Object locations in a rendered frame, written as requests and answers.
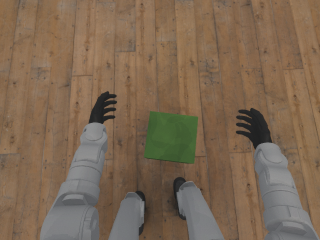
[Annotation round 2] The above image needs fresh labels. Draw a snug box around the robot left thigh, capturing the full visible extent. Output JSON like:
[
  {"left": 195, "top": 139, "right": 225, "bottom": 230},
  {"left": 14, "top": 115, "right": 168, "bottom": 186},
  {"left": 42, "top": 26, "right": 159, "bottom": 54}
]
[{"left": 108, "top": 197, "right": 145, "bottom": 240}]

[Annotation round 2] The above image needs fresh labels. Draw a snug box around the robot right foot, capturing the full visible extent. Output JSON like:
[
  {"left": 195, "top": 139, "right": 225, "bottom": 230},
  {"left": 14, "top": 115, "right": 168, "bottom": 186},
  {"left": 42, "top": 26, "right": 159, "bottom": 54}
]
[{"left": 173, "top": 177, "right": 186, "bottom": 220}]

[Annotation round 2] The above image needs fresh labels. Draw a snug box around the left robot hand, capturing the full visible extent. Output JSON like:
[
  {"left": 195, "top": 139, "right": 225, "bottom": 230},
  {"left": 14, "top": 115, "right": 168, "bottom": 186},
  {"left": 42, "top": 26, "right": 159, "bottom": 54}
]
[{"left": 88, "top": 91, "right": 117, "bottom": 124}]

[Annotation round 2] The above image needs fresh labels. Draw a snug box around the robot right forearm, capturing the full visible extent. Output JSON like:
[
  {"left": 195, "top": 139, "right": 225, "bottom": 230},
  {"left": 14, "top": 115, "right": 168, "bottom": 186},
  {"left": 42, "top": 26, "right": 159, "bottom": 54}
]
[{"left": 254, "top": 142, "right": 320, "bottom": 240}]

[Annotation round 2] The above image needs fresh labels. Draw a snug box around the right robot hand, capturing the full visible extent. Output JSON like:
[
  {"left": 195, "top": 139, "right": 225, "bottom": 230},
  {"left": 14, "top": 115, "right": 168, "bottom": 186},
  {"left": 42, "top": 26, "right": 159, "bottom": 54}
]
[{"left": 236, "top": 108, "right": 273, "bottom": 150}]

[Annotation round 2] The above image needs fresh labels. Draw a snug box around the right robot upper arm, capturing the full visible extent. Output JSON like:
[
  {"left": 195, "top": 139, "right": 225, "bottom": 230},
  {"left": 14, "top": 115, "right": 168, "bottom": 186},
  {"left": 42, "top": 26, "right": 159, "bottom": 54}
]
[{"left": 264, "top": 230, "right": 317, "bottom": 240}]

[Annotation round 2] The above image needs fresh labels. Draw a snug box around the carton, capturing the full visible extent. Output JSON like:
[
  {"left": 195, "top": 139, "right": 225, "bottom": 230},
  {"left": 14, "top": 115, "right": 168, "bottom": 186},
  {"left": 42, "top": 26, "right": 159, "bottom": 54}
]
[{"left": 144, "top": 111, "right": 198, "bottom": 164}]

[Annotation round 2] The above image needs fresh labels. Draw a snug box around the robot left forearm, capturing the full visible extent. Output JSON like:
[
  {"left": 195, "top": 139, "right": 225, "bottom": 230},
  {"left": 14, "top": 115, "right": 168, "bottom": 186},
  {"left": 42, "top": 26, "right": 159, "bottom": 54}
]
[{"left": 40, "top": 122, "right": 108, "bottom": 240}]

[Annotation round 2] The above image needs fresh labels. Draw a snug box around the left robot upper arm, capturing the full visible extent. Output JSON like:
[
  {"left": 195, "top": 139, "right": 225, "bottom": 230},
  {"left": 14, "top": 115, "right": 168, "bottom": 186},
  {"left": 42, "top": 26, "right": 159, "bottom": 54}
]
[{"left": 41, "top": 205, "right": 100, "bottom": 240}]

